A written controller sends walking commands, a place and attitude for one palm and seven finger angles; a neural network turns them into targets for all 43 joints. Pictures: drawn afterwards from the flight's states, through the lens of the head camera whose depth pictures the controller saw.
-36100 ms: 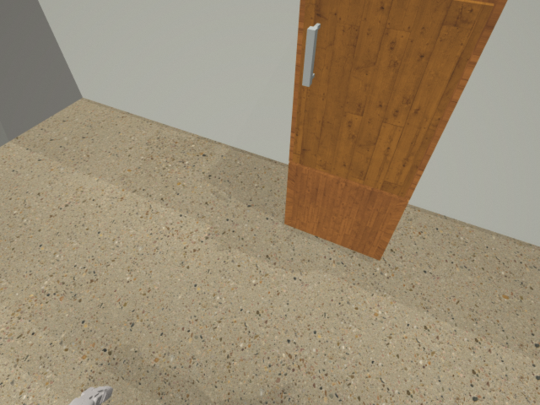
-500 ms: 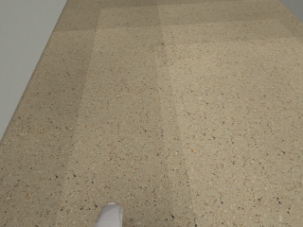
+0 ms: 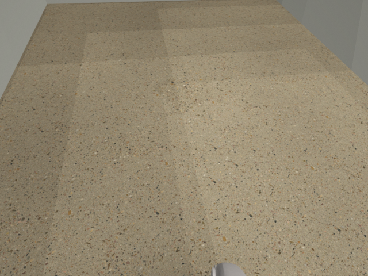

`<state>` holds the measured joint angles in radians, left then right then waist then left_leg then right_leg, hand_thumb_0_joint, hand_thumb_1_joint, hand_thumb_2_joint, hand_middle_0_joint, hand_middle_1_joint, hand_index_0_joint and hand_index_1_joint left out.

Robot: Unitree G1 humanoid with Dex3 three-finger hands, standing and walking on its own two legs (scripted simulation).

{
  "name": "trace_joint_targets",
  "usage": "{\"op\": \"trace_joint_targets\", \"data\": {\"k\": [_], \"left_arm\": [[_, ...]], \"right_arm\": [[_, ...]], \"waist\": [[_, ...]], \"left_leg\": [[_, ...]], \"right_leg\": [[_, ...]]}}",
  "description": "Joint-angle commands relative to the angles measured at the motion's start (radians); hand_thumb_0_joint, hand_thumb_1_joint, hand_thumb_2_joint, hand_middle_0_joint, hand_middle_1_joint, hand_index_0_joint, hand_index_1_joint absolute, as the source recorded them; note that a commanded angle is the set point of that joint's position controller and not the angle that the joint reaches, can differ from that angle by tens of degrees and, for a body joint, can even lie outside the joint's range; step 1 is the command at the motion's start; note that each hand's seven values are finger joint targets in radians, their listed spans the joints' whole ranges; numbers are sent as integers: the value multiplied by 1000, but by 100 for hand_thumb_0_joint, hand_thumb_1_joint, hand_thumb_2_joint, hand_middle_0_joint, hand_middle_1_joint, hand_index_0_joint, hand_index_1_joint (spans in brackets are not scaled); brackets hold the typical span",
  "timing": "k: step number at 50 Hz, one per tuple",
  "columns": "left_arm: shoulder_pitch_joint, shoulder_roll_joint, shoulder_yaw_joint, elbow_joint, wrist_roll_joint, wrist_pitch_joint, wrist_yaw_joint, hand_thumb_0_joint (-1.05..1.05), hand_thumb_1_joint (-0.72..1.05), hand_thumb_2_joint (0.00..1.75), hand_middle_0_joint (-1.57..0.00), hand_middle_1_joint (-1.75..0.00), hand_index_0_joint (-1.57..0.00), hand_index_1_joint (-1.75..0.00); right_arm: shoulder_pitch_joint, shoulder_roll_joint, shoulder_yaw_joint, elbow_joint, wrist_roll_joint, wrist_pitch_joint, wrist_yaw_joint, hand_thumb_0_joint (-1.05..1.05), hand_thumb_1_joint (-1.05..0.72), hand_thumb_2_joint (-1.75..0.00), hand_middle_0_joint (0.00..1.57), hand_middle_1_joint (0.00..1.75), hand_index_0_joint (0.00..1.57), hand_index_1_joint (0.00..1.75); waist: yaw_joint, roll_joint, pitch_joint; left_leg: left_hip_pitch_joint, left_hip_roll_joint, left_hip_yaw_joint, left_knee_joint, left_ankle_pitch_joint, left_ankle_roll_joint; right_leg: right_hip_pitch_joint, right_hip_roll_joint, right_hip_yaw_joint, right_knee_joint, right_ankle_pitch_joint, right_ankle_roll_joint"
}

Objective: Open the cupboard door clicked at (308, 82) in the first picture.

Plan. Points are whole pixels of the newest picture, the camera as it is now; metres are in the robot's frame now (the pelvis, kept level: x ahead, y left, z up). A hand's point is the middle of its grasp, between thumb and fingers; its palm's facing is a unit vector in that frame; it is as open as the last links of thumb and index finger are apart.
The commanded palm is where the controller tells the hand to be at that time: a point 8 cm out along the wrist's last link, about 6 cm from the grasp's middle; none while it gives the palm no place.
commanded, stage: turn to face it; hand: left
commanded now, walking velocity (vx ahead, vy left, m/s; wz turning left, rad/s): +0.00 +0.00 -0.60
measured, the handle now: out of the picture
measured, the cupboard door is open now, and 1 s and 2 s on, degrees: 42 42 42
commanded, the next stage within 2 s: none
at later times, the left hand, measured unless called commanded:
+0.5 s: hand (147, 204) +0.32 +0.13 -0.15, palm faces +0.07 -0.98 -0.18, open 7.2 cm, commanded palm none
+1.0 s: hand (113, 211) +0.29 +0.23 -0.16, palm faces +0.34 -0.90 -0.28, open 7.4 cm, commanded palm none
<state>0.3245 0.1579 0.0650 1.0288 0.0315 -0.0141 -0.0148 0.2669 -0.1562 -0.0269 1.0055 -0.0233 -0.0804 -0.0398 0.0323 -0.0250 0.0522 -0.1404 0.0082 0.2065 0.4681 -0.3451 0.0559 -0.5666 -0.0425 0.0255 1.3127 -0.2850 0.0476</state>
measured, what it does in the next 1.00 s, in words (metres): walks ahead, turning left: right foot, then left foot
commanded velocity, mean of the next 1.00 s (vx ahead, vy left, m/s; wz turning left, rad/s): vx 0.00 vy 0.00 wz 0.54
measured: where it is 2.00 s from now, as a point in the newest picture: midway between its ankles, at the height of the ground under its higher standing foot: (190, 257)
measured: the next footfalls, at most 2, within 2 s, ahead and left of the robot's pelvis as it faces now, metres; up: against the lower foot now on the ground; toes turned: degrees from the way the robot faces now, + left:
right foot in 0.22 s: +0.27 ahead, -0.13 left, +0.00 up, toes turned -9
left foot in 0.66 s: +0.27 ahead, +0.11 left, +0.00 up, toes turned +19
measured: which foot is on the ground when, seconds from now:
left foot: down 0.00-0.24, up 0.26-0.64, down 0.66-1.00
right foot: up 0.00-0.20, down 0.22-0.66, up 0.68-1.00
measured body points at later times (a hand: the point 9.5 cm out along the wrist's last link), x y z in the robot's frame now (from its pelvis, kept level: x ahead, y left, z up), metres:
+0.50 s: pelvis +0.20 -0.04 +0.00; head +0.24 -0.04 +0.45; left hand +0.31 +0.18 -0.14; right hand +0.22 -0.26 -0.16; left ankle +0.18 +0.11 -0.66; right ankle +0.23 -0.12 -0.74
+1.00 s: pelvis +0.27 -0.01 +0.00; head +0.33 +0.01 +0.45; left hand +0.27 +0.27 -0.14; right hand +0.41 -0.23 -0.15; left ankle +0.24 +0.10 -0.74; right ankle +0.32 -0.15 -0.69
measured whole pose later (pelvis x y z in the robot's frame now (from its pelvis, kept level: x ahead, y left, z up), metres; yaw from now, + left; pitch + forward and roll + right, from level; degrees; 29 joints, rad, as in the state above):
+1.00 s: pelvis +0.27 -0.01 +0.00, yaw +20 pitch +3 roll -1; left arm 0.14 0.25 0.07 0.92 0.01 0.04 0.01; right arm 0.20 -0.22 -0.06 0.94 -0.02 0.03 -0.01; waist -0.02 0.01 0.08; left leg -0.30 0.00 -0.02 0.52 -0.26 0.01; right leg -0.47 -0.05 0.00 0.89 -0.42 0.13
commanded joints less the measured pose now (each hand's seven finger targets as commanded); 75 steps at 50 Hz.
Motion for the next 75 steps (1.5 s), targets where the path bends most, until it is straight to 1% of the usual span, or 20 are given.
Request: {"op": "trace_joint_targets", "data": {"k": [1,5,9,10,11,12,15,18,28,31,32,33,34,40,52,53,55,61,69,75], "left_arm": [[-41,-5,1,-89,-1,1,-20,0,90,90,-20,-30,-20,-30],[-108,20,-3,-104,-8,-11,-16,0,90,90,-20,-30,-20,-30],[95,67,-6,-35,-3,-39,11,0,90,90,-20,-30,-20,-30],[187,120,6,-8,2,-53,20,0,90,90,-20,-30,-20,-30],[242,222,29,10,4,-62,34,0,90,90,-20,-30,-20,-30],[225,262,25,3,-17,-62,35,0,90,90,-20,-30,-20,-30],[-60,160,-1,-68,-21,-28,53,0,90,90,-20,-30,-20,-30],[-169,121,-11,-105,-18,-29,50,0,90,90,-20,-30,-20,-30],[-120,173,35,-115,-1,-14,48,0,90,90,-20,-30,-20,-30],[-130,188,42,-129,-11,-2,43,0,90,90,-20,-30,-20,-30],[-128,161,38,-148,-20,5,37,0,90,90,-20,-30,-20,-30],[-155,94,22,-196,-27,13,31,0,90,90,-20,-30,-20,-30],[-224,122,19,-218,-13,22,38,0,90,90,-20,-30,-20,-30],[-165,127,29,-156,-14,23,25,0,90,90,-20,-30,-20,-30],[-95,151,18,-166,-26,15,33,0,90,90,-20,-30,-20,-30],[-43,187,26,-156,-21,4,38,0,90,90,-20,-30,-20,-30],[-9,344,48,-165,-4,0,52,0,90,90,-20,-30,-20,-30],[-171,186,11,-208,-12,-6,53,0,90,90,-20,-30,-20,-30],[-22,238,34,-165,-3,-7,52,0,90,90,-20,-30,-20,-30],[-72,270,49,-167,-3,2,40,0,90,90,-20,-30,-20,-30]], "right_arm": [[130,-102,-13,-12,7,-9,4,0,-90,-90,20,30,20,30],[171,-140,-21,6,6,9,4,0,-90,-90,20,30,20,30],[156,-168,-21,40,16,17,5,0,-90,-90,20,30,20,30],[151,-149,-22,39,23,19,9,0,-90,-90,20,30,20,30],[229,-82,-17,40,38,20,14,0,-90,-90,20,30,20,30],[262,-77,-13,38,45,37,8,0,-90,-90,20,30,20,30],[173,-46,-19,38,25,83,16,0,-90,-90,20,30,20,30],[216,-21,-15,50,14,120,27,0,-90,-90,20,30,20,30],[3,-39,-29,-61,9,113,55,0,-90,-90,20,30,20,30],[68,-90,-45,-61,4,105,60,0,-90,-90,20,30,20,30],[119,-166,-61,-56,-3,96,58,0,-90,-90,20,30,20,30],[152,-276,-85,-67,-11,91,46,0,-90,-90,20,30,20,30],[176,-291,-88,-55,-10,98,34,0,-90,-90,20,30,20,30],[11,-230,-66,-114,4,70,9,0,-90,-90,20,30,20,30],[-105,-271,-91,-145,4,103,28,0,-90,-90,20,30,20,30],[-117,-247,-90,-155,13,102,33,0,-90,-90,20,30,20,30],[-123,-178,-84,-188,18,106,42,0,-90,-90,20,30,20,30],[-97,-156,-75,-113,6,144,70,0,-90,-90,20,30,20,30],[-227,-130,-55,-152,13,135,71,0,-90,-90,20,30,20,30],[-150,-154,-59,-154,15,120,72,0,-90,-90,20,30,20,30]], "waist": [[-6,161,75],[-34,179,46],[68,154,-109],[114,82,-168],[106,-157,-287],[78,-203,-365],[-20,-116,-85],[-96,-78,-73],[-34,-161,-68],[-81,-53,-98],[-107,156,-123],[-129,448,-123],[-145,299,-153],[-56,166,-168],[-14,197,-124],[13,102,-136],[36,-332,-149],[-66,-168,-49],[14,-159,-100],[-38,-169,-124]], "left_leg": [[-47,208,16,-211,808,-13],[18,221,21,-141,969,12],[77,231,-33,121,1057,7],[-29,173,-30,323,865,-20],[-262,14,-37,639,77,-55],[-249,-10,-177,854,-309,-53],[-311,82,-247,898,-128,-65],[-253,100,-208,770,-50,-92],[-322,83,-99,343,-82,-110],[-116,56,-86,79,125,-94],[-27,156,-254,-43,332,-38],[47,423,-628,-121,746,122],[49,466,-630,-110,731,190],[96,246,-377,-45,812,90],[-141,175,-465,19,535,57],[-239,120,-433,93,374,9],[-456,-74,-225,577,-328,-101],[-428,30,-222,774,-28,-131],[-371,25,-133,423,-126,-133],[-122,7,-81,108,12,-95]], "right_leg": [[-44,-22,-116,-256,123,12],[94,35,-189,-555,212,-14],[388,69,-176,-722,301,-77],[566,-5,-110,-782,572,-101],[808,-309,225,-754,1021,-215],[758,-463,324,-848,1053,-303],[361,-350,119,-1001,502,-177],[215,-294,-76,-1046,352,-113],[407,-334,-179,-901,449,-118],[337,-306,-238,-720,319,-50],[232,-218,-274,-540,127,11],[-27,-65,-241,-289,-413,89],[-40,-58,-92,-152,-402,63],[-68,-42,-26,-120,-108,97],[345,41,-76,-768,14,70],[485,-15,-36,-912,125,61],[531,-480,371,-1018,412,-137],[393,-259,-28,-985,352,-78],[586,-329,-98,-893,642,-120],[455,-344,-179,-775,502,-71]]}}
